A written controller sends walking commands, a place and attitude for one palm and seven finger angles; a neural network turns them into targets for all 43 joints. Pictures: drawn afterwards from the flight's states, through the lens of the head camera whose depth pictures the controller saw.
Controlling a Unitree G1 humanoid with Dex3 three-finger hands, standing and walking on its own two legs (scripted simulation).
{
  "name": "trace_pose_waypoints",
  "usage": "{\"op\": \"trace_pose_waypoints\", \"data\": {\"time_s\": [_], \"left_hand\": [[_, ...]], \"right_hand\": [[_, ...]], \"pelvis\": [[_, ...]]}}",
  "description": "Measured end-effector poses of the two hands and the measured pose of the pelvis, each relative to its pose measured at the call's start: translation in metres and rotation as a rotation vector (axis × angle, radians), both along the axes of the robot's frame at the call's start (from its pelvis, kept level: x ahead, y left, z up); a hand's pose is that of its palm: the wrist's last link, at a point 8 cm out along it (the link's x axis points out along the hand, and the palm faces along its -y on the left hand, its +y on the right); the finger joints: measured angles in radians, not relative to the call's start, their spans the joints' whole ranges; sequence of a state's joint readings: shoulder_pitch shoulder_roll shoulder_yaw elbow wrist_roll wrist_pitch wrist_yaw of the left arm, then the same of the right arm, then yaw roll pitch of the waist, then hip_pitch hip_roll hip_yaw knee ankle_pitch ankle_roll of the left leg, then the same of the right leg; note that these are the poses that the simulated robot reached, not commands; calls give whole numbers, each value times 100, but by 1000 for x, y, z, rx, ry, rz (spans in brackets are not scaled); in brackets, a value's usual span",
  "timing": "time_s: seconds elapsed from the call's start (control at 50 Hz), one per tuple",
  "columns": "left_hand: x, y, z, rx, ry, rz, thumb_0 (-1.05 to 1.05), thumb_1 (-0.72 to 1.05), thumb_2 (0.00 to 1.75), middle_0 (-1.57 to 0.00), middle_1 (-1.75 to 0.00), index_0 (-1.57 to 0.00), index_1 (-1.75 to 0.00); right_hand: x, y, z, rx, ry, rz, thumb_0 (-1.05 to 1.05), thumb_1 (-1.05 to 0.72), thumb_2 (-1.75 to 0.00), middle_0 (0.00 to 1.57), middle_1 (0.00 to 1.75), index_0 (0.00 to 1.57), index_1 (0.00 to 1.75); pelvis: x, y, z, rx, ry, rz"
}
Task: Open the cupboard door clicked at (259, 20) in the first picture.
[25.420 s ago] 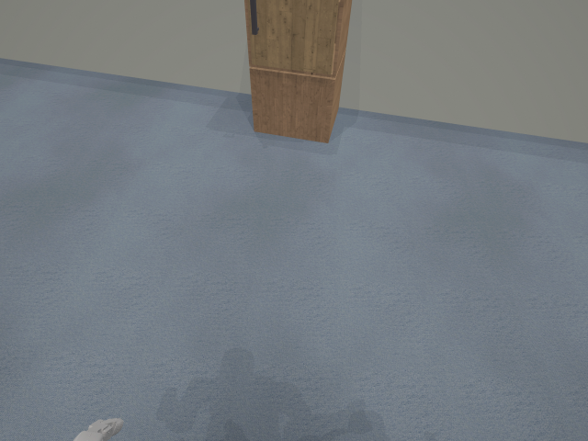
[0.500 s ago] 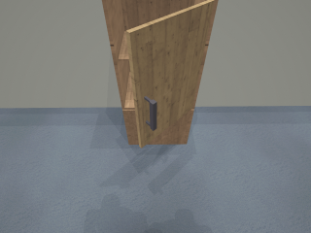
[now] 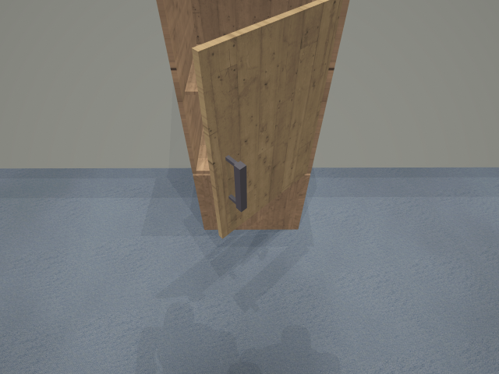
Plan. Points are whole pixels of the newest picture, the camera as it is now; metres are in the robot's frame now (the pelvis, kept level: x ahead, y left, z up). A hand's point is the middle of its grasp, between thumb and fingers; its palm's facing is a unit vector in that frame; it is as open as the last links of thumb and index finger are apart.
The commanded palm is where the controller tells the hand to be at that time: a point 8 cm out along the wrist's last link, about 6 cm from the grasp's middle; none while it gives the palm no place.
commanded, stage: look to check the result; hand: left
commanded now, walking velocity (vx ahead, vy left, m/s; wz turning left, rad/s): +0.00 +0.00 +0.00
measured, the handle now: (235, 184) +0.56 +0.08 -0.10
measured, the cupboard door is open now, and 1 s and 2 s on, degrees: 43 43 43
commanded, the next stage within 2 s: walk to a spot facing it in 0.30 s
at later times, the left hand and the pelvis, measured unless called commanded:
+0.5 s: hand out of the picture +0.00 +0.16 -0.17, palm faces +0.05 -0.98 -0.20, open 7.4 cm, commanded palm none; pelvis +0.01 -0.01 +0.00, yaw -1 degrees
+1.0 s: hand out of the picture +0.11 +0.17 -0.16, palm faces -0.19 -0.94 -0.30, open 7.4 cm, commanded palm none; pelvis -0.02 -0.02 -0.01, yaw -15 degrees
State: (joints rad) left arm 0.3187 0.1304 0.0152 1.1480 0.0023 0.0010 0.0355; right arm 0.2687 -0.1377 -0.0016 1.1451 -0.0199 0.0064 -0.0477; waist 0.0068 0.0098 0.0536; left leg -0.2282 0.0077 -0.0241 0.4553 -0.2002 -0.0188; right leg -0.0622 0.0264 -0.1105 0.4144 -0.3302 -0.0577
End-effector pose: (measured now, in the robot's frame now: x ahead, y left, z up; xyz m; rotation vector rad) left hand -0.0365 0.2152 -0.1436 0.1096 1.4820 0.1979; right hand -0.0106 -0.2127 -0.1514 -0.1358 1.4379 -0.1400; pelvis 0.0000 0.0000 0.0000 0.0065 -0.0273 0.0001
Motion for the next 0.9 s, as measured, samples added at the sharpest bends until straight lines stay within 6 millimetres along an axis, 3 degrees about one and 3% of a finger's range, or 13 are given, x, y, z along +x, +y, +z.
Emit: {"op": "trace_pose_waypoints", "data": {"time_s": [0.32, 0.68, 0.78, 0.9], "left_hand": [[19, -4, -1, -4, -35, -16, 0, 90, 90, -20, -30, -20, -30], [34, 11, -8, 4, -3, -69, 0, 90, 90, -20, -30, -20, -30], [57, 24, -11, 12, -13, -120, 1, 90, 90, -20, -30, -20, -30], [109, 25, 5, 53, -106, -223, 1, 91, 90, -20, -30, -20, -30]], "right_hand": [[15, -11, 2, -17, -31, 5, 0, -91, -90, 20, 30, 20, 30], [3, -17, -1, -54, -24, -91, 0, -91, -90, 20, 30, 20, 30], [-4, -18, 2, -85, -46, -136, 0, -90, -90, 20, 30, 20, 30], [-26, -25, -1, -68, -53, -175, 0, -90, -90, 20, 30, 20, 30]], "pelvis": [[5, -5, 0, 2, -3, -6], [3, -2, -7, -13, 8, -82], [1, 4, -10, 1, 24, -137], [-11, -3, -6, 9, 38, -205]]}}
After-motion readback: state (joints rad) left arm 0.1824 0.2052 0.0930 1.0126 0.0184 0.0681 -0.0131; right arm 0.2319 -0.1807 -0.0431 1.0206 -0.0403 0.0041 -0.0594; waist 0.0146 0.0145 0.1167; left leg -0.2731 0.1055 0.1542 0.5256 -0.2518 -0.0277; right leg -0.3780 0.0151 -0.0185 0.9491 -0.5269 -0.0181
